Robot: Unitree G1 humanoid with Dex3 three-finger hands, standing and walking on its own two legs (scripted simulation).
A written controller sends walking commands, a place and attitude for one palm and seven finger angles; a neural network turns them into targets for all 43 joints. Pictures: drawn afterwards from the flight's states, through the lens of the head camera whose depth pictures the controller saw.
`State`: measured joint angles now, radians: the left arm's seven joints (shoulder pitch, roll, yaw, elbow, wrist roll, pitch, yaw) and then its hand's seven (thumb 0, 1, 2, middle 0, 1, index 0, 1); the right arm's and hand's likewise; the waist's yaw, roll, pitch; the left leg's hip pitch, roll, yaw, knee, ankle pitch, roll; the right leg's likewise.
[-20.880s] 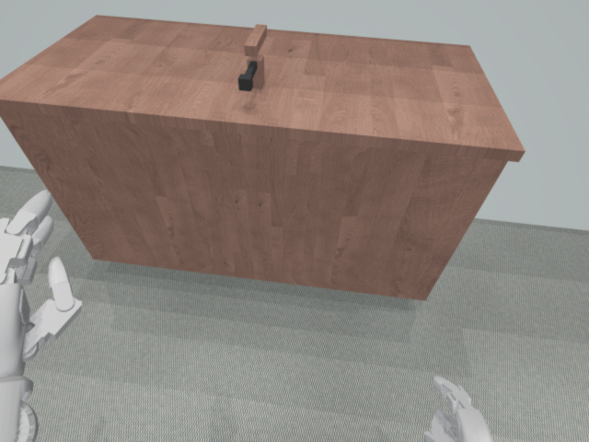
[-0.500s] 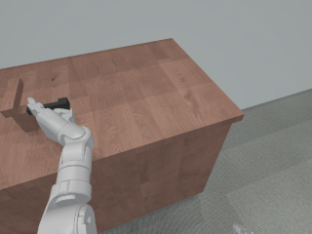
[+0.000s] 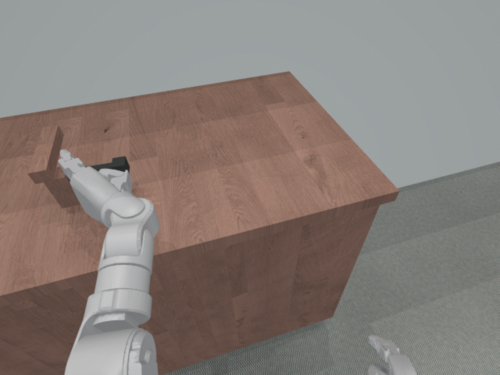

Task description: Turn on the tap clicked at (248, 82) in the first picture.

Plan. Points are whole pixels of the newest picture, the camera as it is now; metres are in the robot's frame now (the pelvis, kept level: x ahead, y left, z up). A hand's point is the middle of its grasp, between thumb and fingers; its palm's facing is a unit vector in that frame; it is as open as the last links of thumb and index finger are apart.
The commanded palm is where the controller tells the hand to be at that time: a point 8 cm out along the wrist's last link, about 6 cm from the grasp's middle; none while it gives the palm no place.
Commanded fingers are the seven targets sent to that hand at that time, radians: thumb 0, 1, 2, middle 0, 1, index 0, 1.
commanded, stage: lift the hand up off the lever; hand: left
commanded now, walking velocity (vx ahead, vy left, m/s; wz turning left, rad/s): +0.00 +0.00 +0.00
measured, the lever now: (120, 167) +0.46 +0.28 +0.10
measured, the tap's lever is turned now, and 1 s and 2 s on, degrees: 86 86 86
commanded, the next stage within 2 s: draw the hand back beside the body in 0.98 s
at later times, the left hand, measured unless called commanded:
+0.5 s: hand (117, 172) +0.38 +0.24 +0.15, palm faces +0.83 -0.55 -0.05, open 7.8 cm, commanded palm +0.33 +0.26 +0.16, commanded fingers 0.00 0.90 0.90 -0.15 -0.15 -0.15 -0.15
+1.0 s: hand (108, 172) +0.37 +0.24 +0.17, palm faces +0.82 -0.58 -0.04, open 7.8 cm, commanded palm +0.32 +0.25 +0.17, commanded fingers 0.00 0.90 0.90 -0.15 -0.15 -0.15 -0.15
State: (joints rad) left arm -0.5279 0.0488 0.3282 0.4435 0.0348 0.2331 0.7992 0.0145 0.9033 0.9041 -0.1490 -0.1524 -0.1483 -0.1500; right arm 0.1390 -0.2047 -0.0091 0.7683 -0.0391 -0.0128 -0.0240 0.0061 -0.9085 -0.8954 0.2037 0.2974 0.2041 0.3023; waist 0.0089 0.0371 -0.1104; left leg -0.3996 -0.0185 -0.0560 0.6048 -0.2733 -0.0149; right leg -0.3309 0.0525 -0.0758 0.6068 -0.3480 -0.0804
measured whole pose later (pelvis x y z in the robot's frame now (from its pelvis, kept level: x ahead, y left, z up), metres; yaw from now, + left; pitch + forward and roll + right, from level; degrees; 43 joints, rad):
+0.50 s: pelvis +0.00 +0.00 +0.00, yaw -1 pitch +3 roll +1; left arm -0.51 0.07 0.36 0.38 0.01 0.27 0.78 0.01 0.90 0.90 -0.15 -0.15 -0.15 -0.15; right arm 0.17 -0.22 -0.02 0.79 -0.03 -0.03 -0.04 0.01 -0.91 -0.90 0.20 0.30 0.20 0.30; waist 0.01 0.04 -0.10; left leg -0.35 -0.01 -0.04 0.55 -0.25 -0.02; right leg -0.29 0.06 -0.06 0.56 -0.32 -0.08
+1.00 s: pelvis +0.00 +0.00 +0.01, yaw -1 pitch +0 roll +0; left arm -0.48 0.05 0.30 0.30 0.00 0.36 0.77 0.01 0.90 0.90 -0.15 -0.15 -0.15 -0.15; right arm 0.07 -0.19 0.02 0.78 -0.02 -0.02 -0.04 0.01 -0.91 -0.90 0.20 0.30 0.20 0.30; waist 0.05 0.04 -0.09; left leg -0.28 -0.02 -0.05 0.51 -0.23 -0.01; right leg -0.22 0.05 -0.06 0.51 -0.30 -0.08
